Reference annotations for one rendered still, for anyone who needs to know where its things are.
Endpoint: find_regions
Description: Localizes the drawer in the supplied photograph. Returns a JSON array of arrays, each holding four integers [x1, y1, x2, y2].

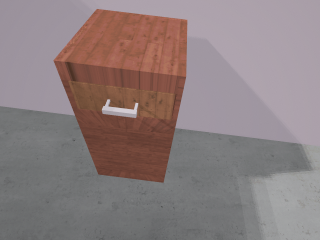
[[68, 80, 176, 120]]

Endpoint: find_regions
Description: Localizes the cabinet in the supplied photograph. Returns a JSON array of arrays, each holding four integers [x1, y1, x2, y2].
[[53, 9, 188, 183]]

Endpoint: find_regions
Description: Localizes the handle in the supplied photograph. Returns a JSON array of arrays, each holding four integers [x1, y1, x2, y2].
[[102, 99, 139, 118]]

